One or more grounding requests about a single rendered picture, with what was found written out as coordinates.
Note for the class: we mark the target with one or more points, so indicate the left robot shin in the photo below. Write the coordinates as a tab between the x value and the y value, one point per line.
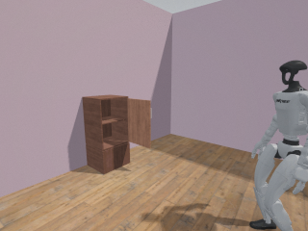
280	217

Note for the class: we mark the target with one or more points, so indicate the right robot hand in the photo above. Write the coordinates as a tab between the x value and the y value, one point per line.
259	145

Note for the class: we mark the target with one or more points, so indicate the robot head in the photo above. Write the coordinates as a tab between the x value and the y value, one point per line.
292	67

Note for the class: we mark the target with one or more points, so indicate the robot left forearm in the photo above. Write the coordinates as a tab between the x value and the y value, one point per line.
303	158

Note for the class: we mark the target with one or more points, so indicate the cupboard door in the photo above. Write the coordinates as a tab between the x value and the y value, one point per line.
139	121

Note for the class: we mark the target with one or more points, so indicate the robot right upper arm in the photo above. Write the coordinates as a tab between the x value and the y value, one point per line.
274	99

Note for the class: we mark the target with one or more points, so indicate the robot left upper arm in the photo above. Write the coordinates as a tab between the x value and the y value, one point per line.
303	98

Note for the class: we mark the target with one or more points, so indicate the left robot hand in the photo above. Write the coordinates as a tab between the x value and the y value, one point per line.
299	173

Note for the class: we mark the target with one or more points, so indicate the robot right forearm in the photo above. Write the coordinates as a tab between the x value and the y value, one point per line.
270	132

